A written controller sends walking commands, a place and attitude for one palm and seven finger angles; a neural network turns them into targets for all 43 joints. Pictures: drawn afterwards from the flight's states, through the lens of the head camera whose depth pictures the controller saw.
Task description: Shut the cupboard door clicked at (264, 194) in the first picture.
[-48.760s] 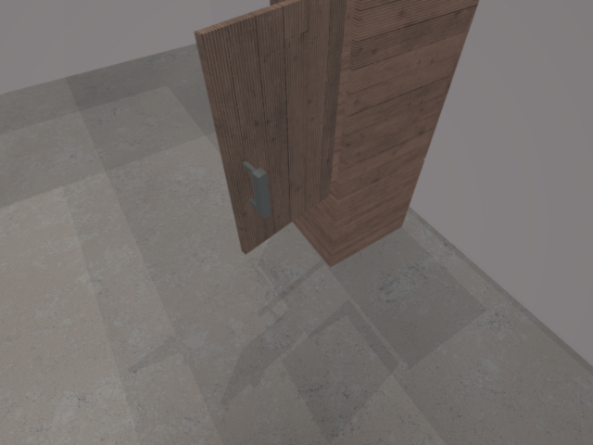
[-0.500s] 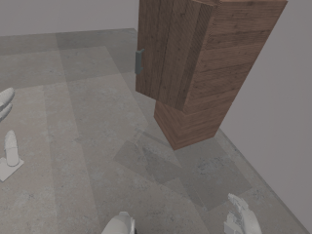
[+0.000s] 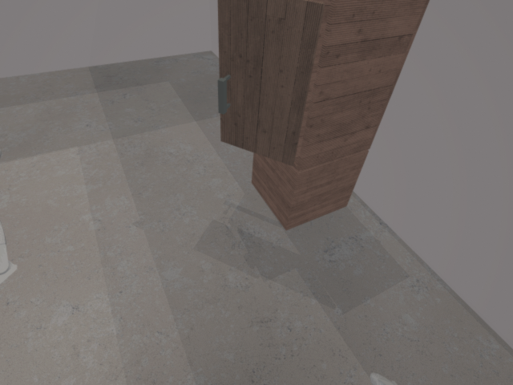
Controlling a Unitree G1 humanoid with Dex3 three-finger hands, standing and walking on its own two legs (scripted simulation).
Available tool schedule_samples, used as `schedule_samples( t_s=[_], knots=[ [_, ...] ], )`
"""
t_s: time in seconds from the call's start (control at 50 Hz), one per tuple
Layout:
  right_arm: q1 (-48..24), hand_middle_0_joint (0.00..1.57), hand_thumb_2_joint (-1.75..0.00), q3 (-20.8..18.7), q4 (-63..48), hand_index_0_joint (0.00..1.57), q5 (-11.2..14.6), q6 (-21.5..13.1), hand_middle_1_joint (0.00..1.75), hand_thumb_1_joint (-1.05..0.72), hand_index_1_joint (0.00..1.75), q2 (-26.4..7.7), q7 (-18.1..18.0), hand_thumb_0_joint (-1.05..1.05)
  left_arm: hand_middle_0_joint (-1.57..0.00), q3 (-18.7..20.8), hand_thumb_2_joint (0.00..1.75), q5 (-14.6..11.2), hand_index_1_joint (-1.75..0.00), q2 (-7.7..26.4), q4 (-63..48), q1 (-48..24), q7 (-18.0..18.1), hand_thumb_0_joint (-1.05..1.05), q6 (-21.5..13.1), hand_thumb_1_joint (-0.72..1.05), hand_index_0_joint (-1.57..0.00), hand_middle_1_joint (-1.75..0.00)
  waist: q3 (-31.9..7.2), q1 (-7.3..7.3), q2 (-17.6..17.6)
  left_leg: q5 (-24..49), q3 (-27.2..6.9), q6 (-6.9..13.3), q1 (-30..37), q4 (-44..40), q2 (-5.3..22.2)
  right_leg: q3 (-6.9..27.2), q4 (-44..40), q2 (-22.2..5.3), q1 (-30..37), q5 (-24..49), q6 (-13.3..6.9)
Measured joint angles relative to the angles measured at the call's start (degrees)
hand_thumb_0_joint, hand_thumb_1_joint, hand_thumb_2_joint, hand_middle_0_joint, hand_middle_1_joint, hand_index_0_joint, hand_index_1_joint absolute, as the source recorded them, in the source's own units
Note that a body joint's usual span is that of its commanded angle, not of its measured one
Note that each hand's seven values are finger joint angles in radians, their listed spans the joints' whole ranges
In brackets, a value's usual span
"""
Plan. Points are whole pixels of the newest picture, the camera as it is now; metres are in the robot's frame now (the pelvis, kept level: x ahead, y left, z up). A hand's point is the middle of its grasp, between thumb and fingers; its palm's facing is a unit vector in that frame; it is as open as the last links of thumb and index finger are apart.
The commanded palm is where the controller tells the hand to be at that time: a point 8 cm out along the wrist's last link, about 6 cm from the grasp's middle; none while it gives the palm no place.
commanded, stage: stop stepping back and stand still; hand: left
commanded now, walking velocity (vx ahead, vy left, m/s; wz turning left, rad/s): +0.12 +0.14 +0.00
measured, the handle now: (225, 94) +1.11 +0.14 -0.10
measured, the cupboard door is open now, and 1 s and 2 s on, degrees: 37 37 37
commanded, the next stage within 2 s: let the arm hang, fingers relaxed in 0.16 s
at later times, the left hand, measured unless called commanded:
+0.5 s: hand out of the picture +0.14 +0.19 -0.15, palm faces -0.06 -0.97 -0.22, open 7.4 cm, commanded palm none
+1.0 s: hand out of the picture +0.04 +0.21 -0.17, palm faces +0.08 -0.98 -0.19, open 7.4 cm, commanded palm none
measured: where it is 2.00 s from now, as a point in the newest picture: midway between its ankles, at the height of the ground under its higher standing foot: outside the picture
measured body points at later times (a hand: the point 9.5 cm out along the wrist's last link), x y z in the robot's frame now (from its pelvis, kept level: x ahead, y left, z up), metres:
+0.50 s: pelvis +0.00 +0.02 -0.03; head +0.03 +0.00 +0.42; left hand +0.15 +0.24 -0.13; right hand +0.13 -0.22 -0.16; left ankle +0.09 +0.16 -0.73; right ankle +0.03 -0.08 -0.74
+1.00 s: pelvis +0.04 +0.04 +0.01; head +0.04 +0.04 +0.46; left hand +0.04 +0.27 -0.15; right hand +0.07 -0.19 -0.15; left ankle +0.01 +0.12 -0.74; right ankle +0.03 -0.08 -0.74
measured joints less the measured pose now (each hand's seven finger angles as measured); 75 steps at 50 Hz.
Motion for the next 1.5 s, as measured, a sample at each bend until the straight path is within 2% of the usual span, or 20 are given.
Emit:
schedule_samples(
  t_s=[0.04, 0.08, 0.12, 0.16, 0.2, 0.26, 0.3, 0.32, 0.36, 0.4, 0.44, 0.48, 0.52, 0.56, 0.62, 0.66, 0.7, 0.78, 1.04, 1.5],
  knots=[
    [-2.92, 0.21, -0.90, -0.91, 1.50, 0.20, 0.44, 0.45, 0.30, -0.90, 0.30, -2.35, -0.11, 0.01, -0.21, 0.29, 0.90, -0.05, -0.30, -1.71, 2.88, -4.41, 0.34, 0.01, -0.13, 0.89, -0.21, -0.30, 1.44, 2.03, 2.06, -3.53, -1.66, -0.26, -5.94, 13.11, 0.03, 0.65, -0.10, 0.00, -1.05, 8.52, 0.06],
    [-4.91, 0.21, -0.90, -1.92, 3.78, 0.20, 0.55, 0.98, 0.30, -0.90, 0.30, -4.40, -0.04, 0.01, -0.21, -0.74, 0.90, -0.30, -0.30, -4.88, 6.62, -7.13, 0.73, 0.01, -0.59, 0.89, -0.21, -0.30, 2.66, 2.50, 3.73, -3.70, -2.56, -0.83, -9.11, 23.58, -0.83, 0.45, 1.77, -0.26, -0.26, 8.10, 1.47],
    [-4.95, 0.21, -0.90, -2.69, 4.18, 0.20, 1.17, 1.55, 0.30, -0.90, 0.30, -5.51, -0.05, 0.01, -0.21, -1.89, 0.90, -0.55, -0.30, -7.99, 9.89, -7.27, 1.06, 0.01, -0.29, 0.89, -0.21, -0.30, 1.97, 3.03, 3.42, -0.88, -1.72, -1.17, -10.55, 28.12, -1.52, 1.26, 1.63, -1.41, 1.03, 6.80, 2.49],
    [-4.76, 0.21, -0.90, -3.09, 3.81, 0.20, 1.41, 1.69, 0.30, -0.90, 0.30, -6.23, -0.44, 0.01, -0.21, -3.33, 0.90, -0.71, -0.30, -10.97, 12.20, -6.79, 1.14, 0.01, 0.29, 0.89, -0.21, -0.30, 1.53, 3.26, 2.60, 1.67, -0.55, -1.05, -10.28, 26.83, -1.20, 2.07, 0.86, -2.45, 2.37, 6.49, 3.06],
    [-4.52, 0.21, -0.90, -3.36, 3.25, 0.20, 1.44, 1.17, 0.30, -0.91, 0.30, -6.63, -1.09, 0.01, -0.21, -5.47, 0.90, -0.44, -0.30, -13.00, 13.21, -7.53, 1.18, 0.01, 0.84, 0.89, -0.21, -0.30, 2.09, 3.27, 1.44, 3.34, 0.70, -0.59, -8.21, 20.90, -0.56, 2.05, 0.57, -3.45, 3.69, 6.20, 3.54],
    [-4.42, 0.21, -0.90, -3.60, 2.63, 0.20, 1.20, -0.35, 0.30, -0.91, 0.30, -6.79, -1.97, 0.01, -0.21, -8.89, 0.90, 0.21, -0.30, -14.08, 11.01, -10.19, 1.22, 0.01, 1.20, 0.89, -0.21, -0.30, 4.02, 3.33, -0.53, 5.23, 2.20, 0.06, -2.87, 10.48, -0.02, 0.96, 1.99, -4.45, 5.03, 4.47, 4.22],
    [-4.53, 0.20, -0.90, -3.78, 1.73, 0.20, 0.63, -1.41, 0.30, -0.91, 0.30, -9.13, 0.95, 0.01, -0.20, -12.19, 0.90, 2.03, -0.30, -14.27, 15.27, -13.68, -1.22, 0.01, 1.08, 0.89, -0.20, -0.30, 3.41, 3.16, 1.17, 12.35, 1.68, 0.29, -0.76, 4.91, 0.87, -0.54, 10.07, -4.47, 0.62, 2.06, 4.82],
    [-5.39, 0.20, -0.90, -3.72, 1.31, 0.20, 0.45, -0.76, 0.30, -0.91, 0.30, -10.41, 2.21, 0.01, -0.20, -14.31, 0.90, 2.43, -0.30, -14.36, 20.24, -15.98, -2.73, 0.01, 2.96, 0.90, -0.20, -0.30, 3.10, 2.36, 2.56, 8.05, 0.97, -0.29, -1.78, 5.56, 0.87, 0.35, 17.52, -4.14, -3.35, -1.26, 5.28],
    [-8.28, 0.20, -0.90, -3.16, 1.47, 0.20, -0.37, 1.25, 0.30, -0.91, 0.30, -10.73, 3.35, 0.01, -0.20, -18.63, 0.90, 3.19, -0.30, -14.59, 33.50, -20.89, -5.02, 0.00, 8.38, 0.90, -0.20, -0.30, 4.57, 0.73, 3.16, 4.98, 1.08, -0.32, -3.91, 8.45, -0.39, 4.34, 30.03, -3.66, -10.15, -6.20, 5.74],
    [-9.99, 0.20, -0.90, -2.06, 1.38, 0.20, -1.26, 1.93, 0.30, -0.91, 0.30, -9.98, 3.66, 0.00, -0.20, -22.79, 0.90, 3.32, -0.30, -15.81, 46.25, -24.29, -7.07, 0.00, 12.70, 0.90, -0.19, -0.30, 6.43, -0.76, 3.40, 6.27, 1.53, -0.24, -4.26, 8.19, -1.07, 6.36, 34.67, -2.96, -14.74, -7.98, 5.96],
    [-10.55, 0.20, -0.90, -0.99, 1.73, 0.20, -1.62, 2.45, 0.30, -0.91, 0.30, -8.47, 3.60, 0.00, -0.20, -26.32, 0.90, 3.07, -0.29, -17.87, 56.60, -25.85, -8.71, 0.01, 14.98, 0.91, -0.19, -0.30, 8.35, -1.86, 2.90, 7.39, 2.08, -0.31, -3.57, 6.94, -1.53, 6.79, 30.41, -2.88, -15.96, -6.74, 6.01],
    [-9.71, 0.20, -0.90, -0.08, 2.87, 0.20, -1.38, 3.66, 0.30, -0.91, 0.30, -6.65, 3.60, 0.00, -0.20, -29.14, 0.90, 2.99, -0.29, -19.88, 63.81, -24.96, -9.85, 0.01, 15.36, 0.91, -0.19, -0.30, 8.98, -1.94, 1.20, 7.15, 2.70, -0.77, -3.45, 7.17, -2.04, 6.80, 18.74, -3.13, -13.59, 0.01, 5.63],
    [-8.58, 0.20, -0.90, -0.24, 5.68, 0.20, -0.75, 5.63, 0.30, -0.91, 0.30, -5.07, 3.78, 0.00, -0.20, -31.09, 0.90, 3.23, -0.30, -22.41, 70.07, -23.12, -10.26, 0.01, 15.13, 0.91, -0.20, -0.30, 9.48, -1.47, 0.38, 0.03, 0.80, -1.37, -4.14, 11.12, -3.10, 6.26, 18.02, -3.08, -13.14, 5.59, 3.76],
    [-6.30, 0.20, -0.90, -0.94, 8.90, 0.20, -0.55, 7.42, 0.30, -0.91, 0.30, -4.21, 3.92, 0.00, -0.21, -29.17, 0.90, 1.87, -0.30, -24.28, 72.83, -21.72, -9.15, -0.03, 14.13, 0.96, -0.21, -0.30, 8.84, -0.51, 1.45, -4.29, -2.02, -1.45, -5.14, 16.40, -3.85, 3.97, 15.59, -2.44, -11.52, 5.87, 2.42],
    [-4.36, 0.20, -0.90, -1.57, 13.63, 0.20, -0.67, 8.43, 0.30, -0.91, 0.30, -3.25, 4.01, 0.00, -0.21, -27.99, 0.90, 2.92, -0.30, -23.12, 76.69, -21.06, -8.51, -0.06, 13.21, 0.99, -0.21, -0.30, 8.06, 1.41, 2.24, -3.42, -2.26, -1.29, -3.33, 19.42, -4.08, 2.82, 8.72, -1.42, -8.82, 8.38, 2.16],
    [-3.59, 0.20, -0.90, -2.03, 15.45, 0.20, -0.45, 7.86, 0.30, -0.91, 0.30, -2.78, 3.81, 0.01, -0.21, -27.30, 0.90, 3.26, -0.30, -22.03, 79.59, -20.54, -8.12, -0.06, 12.67, 0.98, -0.21, -0.30, 7.92, 1.72, 2.10, -2.74, -1.49, -1.18, 1.02, 12.56, -4.21, 2.98, 5.33, -1.16, -7.69, 10.02, 2.25],
    [-2.79, 0.20, -0.90, -2.10, 16.95, 0.20, -0.13, 6.32, 0.30, -0.91, 0.30, -2.74, 3.65, 0.01, -0.21, -26.99, 0.90, 3.00, -0.30, -21.10, 82.59, -20.06, -7.73, -0.05, 12.14, 0.97, -0.21, -0.30, 7.68, 1.65, 2.39, 2.64, -1.62, -0.22, 6.76, 1.27, -4.15, 2.90, 4.05, -0.74, -7.18, 10.41, 2.66],
    [-3.36, 0.20, -0.90, -1.52, 20.53, 0.20, 0.12, 4.75, 0.30, -0.91, 0.30, -1.79, 2.36, 0.01, -0.20, -26.95, 0.90, 2.42, -0.30, -19.97, 88.33, -20.25, -7.09, -0.02, 12.00, 0.94, -0.20, -0.30, 8.00, 2.25, 0.72, 1.88, -0.23, 1.07, 11.06, -4.24, -5.08, 4.32, -0.10, -1.45, -3.97, 13.53, 3.62],
    [-5.28, 0.20, -0.90, -1.16, 25.88, 0.20, 0.53, 3.66, 0.30, -0.93, 0.30, -1.82, 1.28, 0.00, -0.20, -28.95, 0.90, 2.44, -0.30, -23.12, 96.93, -22.41, -7.28, 0.01, 11.99, 0.92, -0.20, -0.30, 5.70, 1.94, 0.91, 5.25, 1.48, 1.96, 18.43, -11.94, -6.15, 6.11, -6.45, -2.12, 2.43, 14.96, 4.76],
    [-0.13, 0.20, -0.90, -0.82, 29.98, 0.20, 0.72, 3.39, 0.30, -0.91, 0.30, 0.82, 1.41, 0.00, -0.20, -29.20, 0.90, 2.31, -0.30, -24.91, 100.47, -19.29, -7.23, 0.00, 11.63, 0.91, -0.20, -0.30, 7.24, 1.36, 0.55, 6.62, 2.63, 2.72, 17.99, -12.69, -6.62, 7.24, -6.94, -2.52, 1.54, 16.61, 5.35]
  ],
)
